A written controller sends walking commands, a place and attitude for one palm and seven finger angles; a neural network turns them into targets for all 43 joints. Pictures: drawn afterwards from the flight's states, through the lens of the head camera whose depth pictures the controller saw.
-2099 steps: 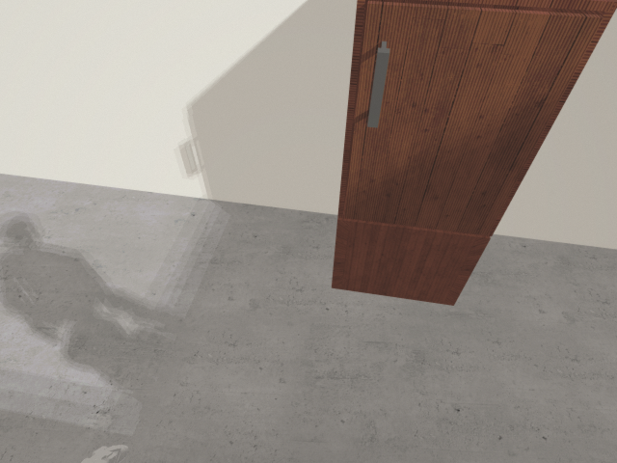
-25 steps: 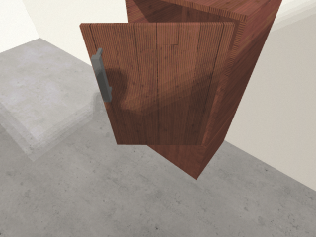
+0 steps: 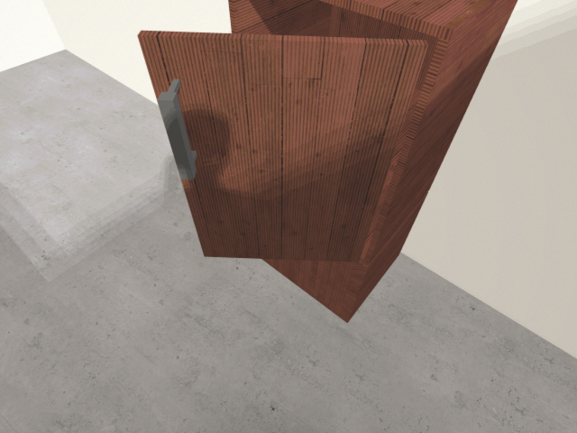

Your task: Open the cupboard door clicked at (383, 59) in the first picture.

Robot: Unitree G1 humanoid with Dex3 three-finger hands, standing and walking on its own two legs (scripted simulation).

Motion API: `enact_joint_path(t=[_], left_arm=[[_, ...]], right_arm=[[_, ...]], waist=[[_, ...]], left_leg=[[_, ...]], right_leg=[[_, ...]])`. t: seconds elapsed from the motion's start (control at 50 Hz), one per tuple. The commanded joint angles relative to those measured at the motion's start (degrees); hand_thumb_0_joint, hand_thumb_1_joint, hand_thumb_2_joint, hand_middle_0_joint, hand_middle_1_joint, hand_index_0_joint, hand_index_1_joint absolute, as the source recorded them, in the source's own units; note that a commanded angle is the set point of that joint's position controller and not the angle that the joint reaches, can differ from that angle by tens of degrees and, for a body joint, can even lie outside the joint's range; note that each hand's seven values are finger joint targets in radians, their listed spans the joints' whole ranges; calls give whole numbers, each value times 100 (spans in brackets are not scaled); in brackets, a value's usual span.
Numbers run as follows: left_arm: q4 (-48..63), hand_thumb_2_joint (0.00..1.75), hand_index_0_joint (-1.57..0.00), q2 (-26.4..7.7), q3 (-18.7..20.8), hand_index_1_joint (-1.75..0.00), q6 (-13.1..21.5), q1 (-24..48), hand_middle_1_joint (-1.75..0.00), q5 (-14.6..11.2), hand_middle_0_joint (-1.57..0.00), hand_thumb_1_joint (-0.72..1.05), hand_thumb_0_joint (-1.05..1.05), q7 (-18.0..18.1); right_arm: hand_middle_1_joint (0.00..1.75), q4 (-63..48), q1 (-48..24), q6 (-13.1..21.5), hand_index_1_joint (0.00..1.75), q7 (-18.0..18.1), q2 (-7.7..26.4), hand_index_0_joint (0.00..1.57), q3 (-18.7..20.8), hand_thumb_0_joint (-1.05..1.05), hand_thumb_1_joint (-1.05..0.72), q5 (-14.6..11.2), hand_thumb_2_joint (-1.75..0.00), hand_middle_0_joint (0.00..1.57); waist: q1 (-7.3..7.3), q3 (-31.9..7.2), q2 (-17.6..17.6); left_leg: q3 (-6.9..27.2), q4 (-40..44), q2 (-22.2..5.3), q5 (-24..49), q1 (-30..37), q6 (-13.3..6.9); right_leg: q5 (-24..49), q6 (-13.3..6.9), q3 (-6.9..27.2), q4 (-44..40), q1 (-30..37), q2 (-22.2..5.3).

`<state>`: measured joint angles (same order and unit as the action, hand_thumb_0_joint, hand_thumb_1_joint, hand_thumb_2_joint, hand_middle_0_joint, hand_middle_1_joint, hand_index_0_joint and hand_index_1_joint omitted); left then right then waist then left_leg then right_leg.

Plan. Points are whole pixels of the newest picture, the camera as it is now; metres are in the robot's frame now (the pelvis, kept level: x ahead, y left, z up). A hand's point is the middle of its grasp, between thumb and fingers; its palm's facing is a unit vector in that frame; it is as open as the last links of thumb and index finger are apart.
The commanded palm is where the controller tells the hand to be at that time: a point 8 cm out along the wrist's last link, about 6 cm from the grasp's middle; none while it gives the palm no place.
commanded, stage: look again from close up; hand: left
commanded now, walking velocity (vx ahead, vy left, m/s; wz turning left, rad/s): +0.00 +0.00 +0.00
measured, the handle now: (182, 131) +0.56 +0.23 +0.10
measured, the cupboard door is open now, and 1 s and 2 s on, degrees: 38 38 38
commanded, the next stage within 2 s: raise the hand with hooked fingers in 0.46 s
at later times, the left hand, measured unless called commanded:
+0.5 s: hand out of the picture +0.03 +0.19 -0.17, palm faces +0.02 -0.97 -0.25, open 7.3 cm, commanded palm none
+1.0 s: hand out of the picture +0.12 +0.20 -0.04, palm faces +0.10 -0.99 -0.02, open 8.7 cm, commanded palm +0.13 +0.26 -0.02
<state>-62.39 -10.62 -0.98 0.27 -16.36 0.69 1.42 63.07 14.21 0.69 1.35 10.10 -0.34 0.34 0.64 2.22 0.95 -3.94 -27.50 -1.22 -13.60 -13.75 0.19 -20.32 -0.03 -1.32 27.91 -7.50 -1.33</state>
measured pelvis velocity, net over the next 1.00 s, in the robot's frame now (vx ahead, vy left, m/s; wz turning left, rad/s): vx -0.05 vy -0.02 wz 0.04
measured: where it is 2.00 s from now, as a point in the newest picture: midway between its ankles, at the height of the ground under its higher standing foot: outside the picture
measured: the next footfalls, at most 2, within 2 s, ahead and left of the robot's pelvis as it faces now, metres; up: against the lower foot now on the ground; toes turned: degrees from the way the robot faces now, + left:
none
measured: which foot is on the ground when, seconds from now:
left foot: down 0.00-1.00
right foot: down 0.00-1.00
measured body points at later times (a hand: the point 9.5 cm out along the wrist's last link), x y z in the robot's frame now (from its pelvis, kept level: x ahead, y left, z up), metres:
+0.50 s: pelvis +0.01 -0.01 +0.00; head +0.03 -0.01 +0.45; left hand +0.03 +0.24 -0.15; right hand +0.07 -0.26 -0.15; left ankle +0.01 +0.12 -0.74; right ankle -0.06 -0.11 -0.74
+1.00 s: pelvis -0.05 -0.02 -0.06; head -0.01 -0.02 +0.39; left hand +0.11 +0.25 -0.03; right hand +0.17 -0.28 -0.11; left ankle +0.01 +0.12 -0.74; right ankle -0.06 -0.11 -0.74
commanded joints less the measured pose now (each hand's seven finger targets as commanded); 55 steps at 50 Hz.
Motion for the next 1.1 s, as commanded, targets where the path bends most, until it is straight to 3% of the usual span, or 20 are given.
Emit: enact_joint_path(t=[0.0,0.52,0.54,0.56,0.58,0.6,0.62,0.64,0.68,0.7,0.74,0.78,0.8,0.82,0.84,0.88,0.9,0.94,1.0,1.08], left_arm=[[187,90,-20,-783,170,-30,109,-270,-30,22,-20,90,0,77],[252,90,-20,-1096,266,-30,135,26,-30,19,-20,90,0,54],[119,90,-20,-655,208,-30,241,-554,-30,75,-20,90,0,328],[8766,89,-20,-2416,1468,-32,1509,3821,-32,-976,-20,88,0,264],[7002,88,-20,-1744,1178,-33,1236,705,-33,-535,-20,85,0,356],[6794,87,-21,-1520,1133,-34,1001,444,-34,-699,-21,83,0,606],[5548,86,-21,208,212,-36,539,-1072,-36,-876,-21,81,0,517],[6512,85,-21,-247,674,-37,737,143,-37,-1020,-21,78,0,410],[5667,83,-21,-507,1151,-40,1292,-308,-40,-1018,-21,74,0,77],[4935,82,-21,-456,1365,-42,1583,-1076,-42,-1045,-21,71,0,-150],[4382,80,-22,-300,1619,-45,2310,-1911,-45,-1241,-22,67,0,-824],[4478,78,-22,-371,1666,-48,3008,-1996,-48,-1483,-22,62,0,-1616],[4345,77,-22,-619,1878,-50,3215,-1985,-50,-1576,-22,60,0,-2009],[4752,76,-22,-824,1907,-51,3419,-1492,-51,-1736,-22,57,0,-2409],[5033,75,-22,-1236,2290,-53,3480,-1223,-53,-1836,-22,55,0,-2607],[5790,73,-23,-1387,2415,-55,3397,-667,-55,-2063,-23,50,0,-2733],[6058,72,-23,-1562,2534,-57,3357,-90,-57,-2161,-23,48,0,-2683],[6660,70,-23,-1429,2366,-60,3495,878,-60,-2258,-23,43,0,-2501],[7415,67,-24,-1320,1881,-64,3722,1885,-64,-2201,-24,36,0,-2310],[6764,63,-25,-1364,1418,-70,3212,1504,-70,-1978,-25,27,0,-2522]], right_arm=[[30,-200,74,125,30,41,678,20,112,0,-90,1,-90,20],[30,-199,-409,103,30,54,1015,20,143,0,-90,25,-90,20],[30,-575,-484,97,30,10,836,20,166,0,-90,-26,-90,20],[30,-2260,-148,917,30,233,1508,20,345,0,-90,-283,-90,20],[30,-2069,-373,1510,30,463,1080,20,182,0,-90,-188,-90,20],[30,-1797,-408,1581,30,506,1054,20,240,0,-90,-241,-90,20],[30,-1735,-224,1539,30,448,787,20,267,0,-90,-330,-90,20],[30,-2205,-370,1539,30,383,1059,20,423,0,-90,-309,-90,20],[30,-2366,-405,1500,30,418,1149,20,546,0,-90,-138,-90,20],[30,-2478,-486,1481,30,386,1093,20,564,0,-90,-152,-90,20],[30,-2683,-670,1424,30,237,1047,20,592,0,-90,-92,-90,20],[30,-2977,-874,1456,30,123,1078,20,634,0,-90,-124,-90,20],[30,-3124,-867,1465,30,47,1109,20,643,0,-90,-180,-90,20],[30,-3314,-896,1511,30,18,1178,20,612,0,-90,-176,-90,20],[30,-3484,-887,1527,30,42,1176,20,631,0,-90,-208,-90,20],[30,-3801,-924,1523,30,143,1106,20,583,0,-90,-235,-90,20],[30,-3795,-825,1510,30,197,1106,20,565,0,-90,-231,-90,20],[30,-3763,-689,1538,30,308,1012,20,481,0,-90,-236,-90,20],[30,-3639,-487,1676,30,477,1068,20,387,0,-90,-220,-90,20],[30,-3502,-382,1806,30,619,1228,20,274,0,-90,-287,-90,20]], waist=[[-8,-10,8],[12,-280,130],[12,21,-129],[-478,-2711,-1068],[-15,-2589,-2374],[8,-2292,-2016],[-340,-1337,-1073],[-283,-765,-404],[-321,-250,1040],[-95,41,1228],[227,-419,1737],[356,-919,1556],[427,-1019,944],[342,-1340,393],[347,-1729,31],[301,-2202,-256],[182,-2036,-166],[-93,-1859,-394],[-419,-1664,-296],[-508,-1145,-396]], left_leg=[[452,312,-504,1297,450,-206],[397,293,-520,1717,633,-122],[35,-989,-452,1547,225,22],[201,-26,164,2727,1649,-221],[250,348,-52,3858,2789,-340],[376,11,-180,3863,2157,-185],[431,60,-300,3556,1815,-261],[512,-168,-241,2931,1075,-190],[369,-651,26,1386,-160,-148],[352,-803,92,1127,-665,-106],[308,-1295,154,1114,-1514,4],[199,-1704,209,853,-1990,65],[171,-1847,249,809,-2044,91],[145,-2008,287,674,-2042,88],[83,-2147,296,576,-2029,60],[21,-2333,310,279,-2042,-29],[114,-2432,269,16,-2153,-48],[236,-2525,154,-389,-2013,-108],[417,-2610,7,-715,-1910,-198],[542,-2335,-21,-1089,-2021,-236]], right_leg=[[1633,-174,392,-511,-420,-441],[2709,-169,367,-600,-20,-555],[4672,199,891,-737,-307,-862],[4751,-211,143,38,94,-320],[3219,-250,-120,709,-374,118],[1583,-184,-322,536,-660,55],[1385,-84,-445,443,-1196,119],[1578,-44,-436,262,-1312,50],[1794,69,-451,204,-1806,65],[1896,84,-410,399,-1916,48],[2658,139,-370,1157,-2009,48],[2762,141,-175,1638,-2082,-7],[2773,76,-38,1783,-2054,-79],[2555,56,110,1848,-2092,-129],[2175,43,252,1835,-2055,-142],[1445,135,526,1698,-2131,-165],[863,162,647,1612,-2397,-144],[-291,134,755,1371,-2842,-89],[-1132,20,675,1330,-3312,80],[-1425,-29,549,1189,-3407,149]])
